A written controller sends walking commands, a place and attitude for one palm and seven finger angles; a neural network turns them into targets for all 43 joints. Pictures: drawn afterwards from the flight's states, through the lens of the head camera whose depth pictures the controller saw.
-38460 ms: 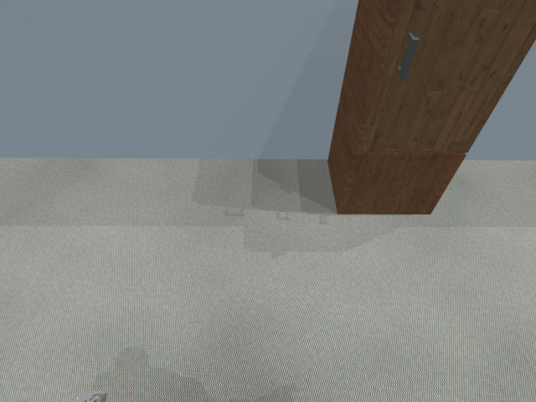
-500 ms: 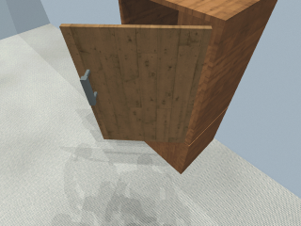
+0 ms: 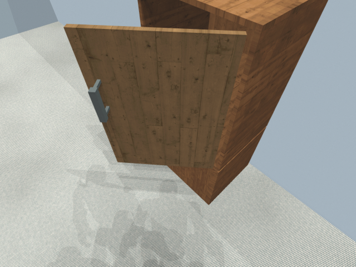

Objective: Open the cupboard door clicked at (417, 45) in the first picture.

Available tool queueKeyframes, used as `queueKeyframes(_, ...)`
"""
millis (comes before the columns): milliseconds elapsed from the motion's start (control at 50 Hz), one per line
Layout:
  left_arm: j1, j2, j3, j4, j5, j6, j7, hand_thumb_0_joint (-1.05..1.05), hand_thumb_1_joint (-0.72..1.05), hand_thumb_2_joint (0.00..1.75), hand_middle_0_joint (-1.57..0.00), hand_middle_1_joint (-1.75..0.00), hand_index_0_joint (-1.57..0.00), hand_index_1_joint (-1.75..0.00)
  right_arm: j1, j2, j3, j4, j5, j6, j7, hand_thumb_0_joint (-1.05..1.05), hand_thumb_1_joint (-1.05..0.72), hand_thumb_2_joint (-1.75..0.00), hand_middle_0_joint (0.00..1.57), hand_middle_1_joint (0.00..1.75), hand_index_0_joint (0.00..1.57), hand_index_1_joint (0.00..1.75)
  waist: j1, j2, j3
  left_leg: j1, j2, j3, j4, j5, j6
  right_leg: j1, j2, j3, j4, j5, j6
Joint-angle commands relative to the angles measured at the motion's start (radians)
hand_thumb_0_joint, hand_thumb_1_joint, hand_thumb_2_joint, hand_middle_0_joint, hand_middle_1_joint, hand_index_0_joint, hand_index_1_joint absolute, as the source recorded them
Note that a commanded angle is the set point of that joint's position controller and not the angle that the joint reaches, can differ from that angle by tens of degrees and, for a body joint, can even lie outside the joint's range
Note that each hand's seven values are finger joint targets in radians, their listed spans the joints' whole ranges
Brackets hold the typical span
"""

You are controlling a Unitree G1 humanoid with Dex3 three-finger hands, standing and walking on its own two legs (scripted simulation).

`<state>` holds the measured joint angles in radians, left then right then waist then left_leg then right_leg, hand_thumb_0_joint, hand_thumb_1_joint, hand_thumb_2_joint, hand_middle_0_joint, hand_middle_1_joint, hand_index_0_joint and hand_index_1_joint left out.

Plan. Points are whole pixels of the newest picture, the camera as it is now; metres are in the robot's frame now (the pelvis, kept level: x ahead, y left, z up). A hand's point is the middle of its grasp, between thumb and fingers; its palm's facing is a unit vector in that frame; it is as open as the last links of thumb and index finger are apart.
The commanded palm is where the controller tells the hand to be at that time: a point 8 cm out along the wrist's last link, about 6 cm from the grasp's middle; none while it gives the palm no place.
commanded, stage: look again from close up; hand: left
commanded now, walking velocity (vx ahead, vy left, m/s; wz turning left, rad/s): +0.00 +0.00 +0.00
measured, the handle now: (101, 101) +0.54 +0.27 +0.04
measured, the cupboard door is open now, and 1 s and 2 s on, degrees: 42 42 42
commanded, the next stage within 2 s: raise the hand with hooked fingers in 0.58 s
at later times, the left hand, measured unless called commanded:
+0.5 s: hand out of the picture +0.03 +0.20 -0.17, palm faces +0.02 -0.97 -0.25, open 7.4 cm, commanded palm none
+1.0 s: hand (88, 250) +0.16 +0.20 -0.03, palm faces +0.01 -1.00 -0.04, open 8.1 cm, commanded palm +0.11 +0.27 -0.05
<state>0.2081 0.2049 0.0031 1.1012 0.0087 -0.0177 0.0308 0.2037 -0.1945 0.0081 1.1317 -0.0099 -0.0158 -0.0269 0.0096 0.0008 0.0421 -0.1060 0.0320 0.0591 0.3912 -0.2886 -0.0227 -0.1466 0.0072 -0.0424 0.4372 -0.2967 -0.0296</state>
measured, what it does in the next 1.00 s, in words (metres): lowers itself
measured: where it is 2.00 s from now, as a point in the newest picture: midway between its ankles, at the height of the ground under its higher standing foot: outside the picture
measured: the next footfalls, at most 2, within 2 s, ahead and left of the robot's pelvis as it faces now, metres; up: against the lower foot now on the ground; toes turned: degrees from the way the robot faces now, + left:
none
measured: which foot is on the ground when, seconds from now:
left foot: down 0.00-1.00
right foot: down 0.00-1.00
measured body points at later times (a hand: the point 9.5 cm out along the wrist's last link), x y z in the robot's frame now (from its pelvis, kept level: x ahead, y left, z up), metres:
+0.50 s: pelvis +0.00 +0.00 +0.00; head +0.02 +0.00 +0.45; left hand +0.03 +0.25 -0.15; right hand +0.04 -0.24 -0.15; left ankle -0.05 +0.13 -0.74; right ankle -0.04 -0.10 -0.74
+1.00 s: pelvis -0.06 +0.00 -0.06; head -0.01 +0.00 +0.39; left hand +0.15 +0.26 -0.02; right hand +0.15 -0.24 -0.12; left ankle -0.05 +0.13 -0.74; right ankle -0.04 -0.10 -0.74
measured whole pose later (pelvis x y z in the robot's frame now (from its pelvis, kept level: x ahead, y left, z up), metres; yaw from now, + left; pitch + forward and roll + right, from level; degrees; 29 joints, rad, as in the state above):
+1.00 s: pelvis -0.06 +0.00 -0.06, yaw +1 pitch +11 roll +1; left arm 0.26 0.20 0.21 0.32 -0.28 -0.60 -0.39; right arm 0.15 -0.26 -0.05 0.60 0.02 -0.28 -0.01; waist 0.01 -0.02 -0.12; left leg -0.69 0.02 0.05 0.95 -0.45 -0.01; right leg -0.72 -0.03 -0.05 0.99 -0.46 -0.03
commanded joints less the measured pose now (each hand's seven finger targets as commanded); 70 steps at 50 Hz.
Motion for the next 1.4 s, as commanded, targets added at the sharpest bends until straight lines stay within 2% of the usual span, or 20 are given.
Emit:
queueKeyframes(0,0.028,0.15,0.024,-0.04,0.001,-0.017,0.005,0.0,0.9,0.9,-0.2,-0.3,-0.2,-0.3,0.038,-0.122,-0.019,-0.029,-0.004,-0.016,-0.01,0.0,-0.9,-0.9,0.2,0.3,0.2,0.3,-0.004,-0.004,-0.046,-0.003,0.085,-0.065,-0.035,0.285,0.039,0.032,-0.135,0.101,-0.047,0.421,-0.02)
queueKeyframes(640,0.009,0.175,0.027,-0.041,0.003,-0.02,0.0,0.0,0.9,0.9,-0.2,-0.3,-0.2,-0.3,0.007,-0.151,-0.022,-0.026,-0.005,-0.021,-0.009,0.0,-0.9,-0.9,0.2,0.3,0.2,0.3,-0.001,-0.006,-0.041,0.006,0.091,-0.081,-0.058,0.305,0.041,0.031,-0.135,0.102,-0.075,0.399,-0.013)
queueKeyframes(660,0.13,0.107,0.016,0.002,0.009,-0.032,0.046,0.0,0.9,0.9,-0.2,-0.3,-0.2,-0.3,-0.021,-0.129,-0.029,-0.089,0.008,-0.021,0.0,0.0,-0.9,-0.9,0.2,0.3,0.2,0.3,0.01,0.043,-0.023,-0.076,0.089,-0.002,0.173,0.324,0.016,0.018,-0.195,0.145,-0.037,0.77,0.04)
queueKeyframes(680,-0.629,0.414,0.269,-1.466,-0.171,-0.252,0.025,0.0,0.88,0.89,-0.2,-0.32,-0.2,-0.32,0.01,-0.238,-0.055,-0.422,0.059,-0.164,-0.037,0.0,-0.9,-0.9,0.2,0.3,0.2,0.3,-0.066,0.194,-0.487,0.139,-0.049,-0.039,0.043,0.528,0.043,0.13,-0.083,0.072,0.039,0.759,-0.014)
queueKeyframes(700,-0.078,0.331,0.239,-1.164,-0.09,-0.213,0.036,0.0,0.85,0.88,-0.2,-0.33,-0.2,-0.33,-0.028,-0.192,-0.048,-0.397,0.025,-0.243,-0.07,0.0,-0.9,-0.9,0.2,0.3,0.2,0.3,0.024,0.324,-0.466,0.207,-0.005,-0.033,0.041,0.713,0.056,0.08,-0.037,0.04,0.097,0.527,-0.031)
queueKeyframes(720,0.155,0.083,0.119,-1.045,-0.16,-0.107,0.042,0.0,0.83,0.87,-0.21,-0.34,-0.21,-0.34,-0.034,-0.149,-0.047,-0.407,0.045,-0.262,-0.058,0.0,-0.9,-0.9,0.2,0.3,0.2,0.3,-0.006,0.28,-0.319,0.139,0.016,-0.065,0.068,0.729,0.023,-0.034,-0.036,-0.03,0.082,0.311,-0.012)
queueKeyframes(740,0.093,0.013,0.106,-1.004,-0.173,-0.118,0.02,0.0,0.81,0.86,-0.21,-0.36,-0.21,-0.36,0.009,-0.168,-0.06,-0.382,0.048,-0.266,-0.046,0.0,-0.9,-0.9,0.2,0.3,0.2,0.3,-0.063,0.072,-0.168,0.056,0.025,-0.074,0.102,0.648,0.031,-0.147,-0.026,-0.047,0.062,0.294,0.008)
queueKeyframes(760,0.024,0.043,0.145,-1.013,-0.188,-0.175,-0.006,0.0,0.78,0.85,-0.21,-0.37,-0.21,-0.37,-0.007,-0.194,-0.086,-0.439,0.031,-0.276,-0.041,0.0,-0.9,-0.9,0.2,0.3,0.2,0.3,-0.07,-0.055,-0.068,-0.069,0.003,-0.082,0.154,0.496,0.037,-0.217,-0.018,-0.062,0.084,0.329,0.018)
queueKeyframes(800,0.203,-0.001,0.181,-0.841,-0.22,-0.309,-0.097,0.0,0.74,0.83,-0.21,-0.4,-0.21,-0.4,-0.019,-0.197,-0.099,-0.48,0.013,-0.282,-0.032,0.0,-0.9,-0.9,0.2,0.3,0.2,0.3,-0.029,-0.232,-0.059,-0.277,-0.024,-0.071,0.244,0.266,0.031,-0.325,-0.013,-0.074,0.177,0.25,0.031)
queueKeyframes(820,0.273,-0.008,0.196,-0.794,-0.231,-0.383,-0.153,0.0,0.71,0.82,-0.21,-0.42,-0.21,-0.42,-0.038,-0.191,-0.1,-0.51,0.018,-0.291,-0.018,0.0,-0.9,-0.9,0.2,0.3,0.2,0.3,0.009,-0.164,-0.076,-0.337,-0.041,-0.056,0.289,0.223,0.023,-0.345,-0.019,-0.061,0.236,0.233,0.021)
queueKeyframes(840,0.291,-0.006,0.208,-0.795,-0.247,-0.461,-0.213,0.0,0.69,0.81,-0.22,-0.43,-0.22,-0.43,-0.052,-0.187,-0.099,-0.54,0.013,-0.297,-0.007,0.0,-0.9,-0.9,0.2,0.3,0.2,0.3,0.034,-0.162,-0.141,-0.404,-0.05,-0.049,0.337,0.177,0.013,-0.369,-0.018,-0.055,0.302,0.194,0.015)
queueKeyframes(880,0.269,0.029,0.228,-0.804,-0.275,-0.609,-0.343,0.0,0.64,0.79,-0.22,-0.47,-0.22,-0.47,-0.077,-0.188,-0.103,-0.594,0.018,-0.31,0.011,0.0,-0.9,-0.9,0.2,0.3,0.2,0.3,0.048,-0.148,-0.21,-0.528,-0.062,-0.037,0.441,0.1,0.008,-0.431,-0.023,-0.016,0.402,0.138,0.006)
queueKeyframes(920,0.203,0.132,0.291,-0.796,-0.295,-0.685,-0.468,0.0,0.6,0.77,-0.22,-0.5,-0.22,-0.5,-0.074,-0.203,-0.104,-0.64,0.028,-0.316,0.02,0.0,-0.9,-0.9,0.2,0.3,0.2,0.3,0.046,-0.046,-0.262,-0.601,-0.066,-0.034,0.527,0.06,0.012,-0.47,-0.036,0.048,0.464,0.089,-0.006)
queueKeyframes(960,0.146,0.16,0.319,-0.894,-0.35,-0.637,-0.518,0.0,0.55,0.75,-0.22,-0.53,-0.22,-0.53,-0.1,-0.205,-0.1,-0.728,0.047,-0.306,0.01,0.0,-0.9,-0.9,0.2,0.3,0.2,0.3,0.057,-0.045,-0.343,-0.639,-0.073,-0.018,0.55,-0.025,0.024,-0.474,-0.038,0.084,0.449,-0.079,0.005)
queueKeyframes(1020,-0.023,0.192,0.333,-1.094,-0.399,-0.557,-0.491,0.0,0.48,0.72,-0.23,-0.57,-0.23,-0.57,-0.08,-0.198,-0.087,-0.776,0.059,-0.291,-0.023,0.0,-0.9,-0.9,0.2,0.3,0.2,0.3,0.021,-0.044,-0.361,-0.659,-0.057,-0.036,0.573,-0.104,0.042,-0.496,-0.028,0.121,0.407,-0.246,0.019)
queueKeyframes(1080,-0.105,0.195,0.29,-1.262,-0.351,-0.526,-0.422,0.0,0.41,0.69,-0.24,-0.62,-0.24,-0.62,-0.033,-0.184,-0.07,-0.764,0.053,-0.284,-0.041,0.0,-0.9,-0.9,0.2,0.3,0.2,0.3,-0.015,0.061,-0.356,-0.6,-0.034,-0.066,0.556,-0.111,0.051,-0.531,-0.015,0.092,0.403,-0.229,0.01)
queueKeyframes(1140,-0.153,0.217,0.263,-1.281,-0.312,-0.497,-0.395,0.0,0.34,0.66,-0.24,-0.66,-0.24,-0.66,-0.011,-0.189,-0.056,-0.736,0.05,-0.285,-0.062,0.0,-0.9,-0.9,0.2,0.3,0.2,0.3,-0.053,0.046,-0.314,-0.602,-0.022,-0.085,0.558,-0.108,0.057,-0.553,-0.002,0.073,0.402,-0.199,0.009)
queueKeyframes(1220,-0.094,0.224,0.278,-1.173,-0.322,-0.412,-0.42,0.0,0.25,0.62,-0.25,-0.72,-0.25,-0.72,-0.009,-0.192,-0.04,-0.716,0.054,-0.292,-0.07,0.0,-0.9,-0.9,0.2,0.3,0.2,0.3,-0.038,0.08,-0.293,-0.585,-0.028,-0.1,0.517,-0.097,0.051,-0.525,0.007,0.037,0.39,-0.166,0.005)
queueKeyframes(1280,-0.024,0.248,0.339,-1.149,-0.34,-0.358,-0.428,0.0,0.18,0.59,-0.25,-0.76,-0.25,-0.76,-0.012,-0.184,-0.041,-0.722,0.055,-0.289,-0.069,0.0,-0.9,-0.9,0.2,0.3,0.2,0.3,-0.002,0.044,-0.359,-0.56,-0.032,-0.096,0.48,-0.041,0.047,-0.443,0.0,0.023,0.373,-0.109,0.011)
queueKeyframes(1380,-0.009,0.252,0.374,-1.138,-0.363,-0.345,-0.418,0.0,0.06,0.54,-0.26,-0.84,-0.26,-0.84,-0.01,-0.18,-0.039,-0.72,0.048,-0.29,-0.058,0.0,-0.9,-0.9,0.2,0.3,0.2,0.3,0.006,0.014,-0.337,-0.542,-0.033,-0.094,0.444,0.004,0.043,-0.409,0.0,0.004,0.359,-0.053,0.014)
